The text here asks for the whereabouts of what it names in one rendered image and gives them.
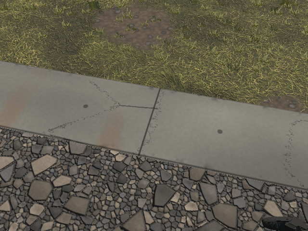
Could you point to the robot right hand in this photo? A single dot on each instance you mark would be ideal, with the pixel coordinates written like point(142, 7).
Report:
point(288, 223)

